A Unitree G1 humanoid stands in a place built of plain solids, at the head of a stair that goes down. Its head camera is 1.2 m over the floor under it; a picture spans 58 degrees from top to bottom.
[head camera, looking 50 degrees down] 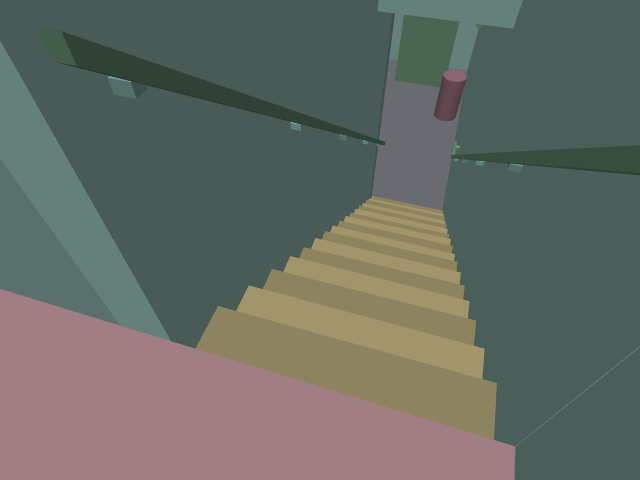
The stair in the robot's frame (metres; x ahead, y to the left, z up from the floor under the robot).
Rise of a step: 0.18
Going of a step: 0.24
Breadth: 1.00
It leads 17 degrees to the right of straight ahead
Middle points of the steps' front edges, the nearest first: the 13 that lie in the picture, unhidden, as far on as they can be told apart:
0.46 -0.03 0.00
0.70 -0.10 -0.19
0.91 -0.17 -0.37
1.14 -0.24 -0.56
1.36 -0.31 -0.75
1.58 -0.38 -0.93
1.81 -0.45 -1.11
2.04 -0.52 -1.30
2.25 -0.58 -1.47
2.48 -0.65 -1.66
2.71 -0.73 -1.84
2.92 -0.79 -2.02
3.16 -0.87 -2.21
